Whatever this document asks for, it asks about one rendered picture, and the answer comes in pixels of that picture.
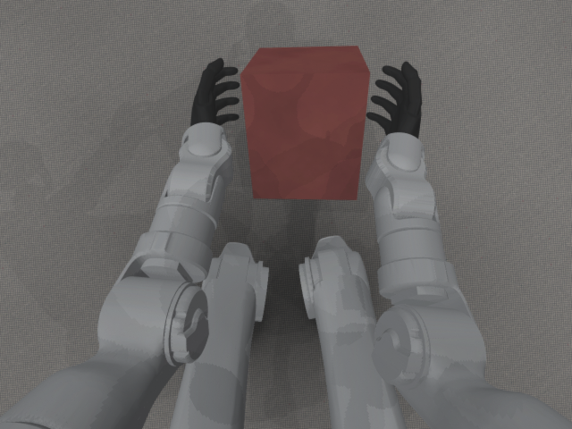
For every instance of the carton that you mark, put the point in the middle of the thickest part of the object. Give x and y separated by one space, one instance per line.
305 113

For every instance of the right robot shin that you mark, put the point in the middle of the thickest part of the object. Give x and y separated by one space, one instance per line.
355 261

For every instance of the robot right upper arm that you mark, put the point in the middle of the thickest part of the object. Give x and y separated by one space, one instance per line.
436 359

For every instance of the right robot hand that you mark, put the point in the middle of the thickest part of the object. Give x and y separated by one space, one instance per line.
406 115

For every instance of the robot left upper arm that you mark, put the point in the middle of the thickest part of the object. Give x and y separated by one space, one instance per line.
148 328

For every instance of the left robot hand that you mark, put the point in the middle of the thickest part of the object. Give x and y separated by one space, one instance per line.
205 106

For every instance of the left robot thigh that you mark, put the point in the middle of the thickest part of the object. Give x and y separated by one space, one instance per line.
214 387

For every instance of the left robot forearm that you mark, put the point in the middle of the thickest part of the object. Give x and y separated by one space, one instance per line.
177 246

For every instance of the right robot forearm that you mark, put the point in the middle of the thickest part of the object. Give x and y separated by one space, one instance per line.
413 268

